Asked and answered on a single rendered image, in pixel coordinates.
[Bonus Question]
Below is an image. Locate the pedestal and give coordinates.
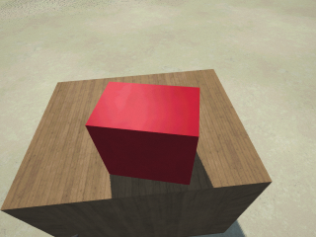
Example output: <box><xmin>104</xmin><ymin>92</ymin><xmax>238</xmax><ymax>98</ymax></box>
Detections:
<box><xmin>0</xmin><ymin>69</ymin><xmax>272</xmax><ymax>237</ymax></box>

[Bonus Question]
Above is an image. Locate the carton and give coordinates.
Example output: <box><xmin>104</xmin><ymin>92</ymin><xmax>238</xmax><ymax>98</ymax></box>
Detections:
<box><xmin>85</xmin><ymin>81</ymin><xmax>200</xmax><ymax>185</ymax></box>

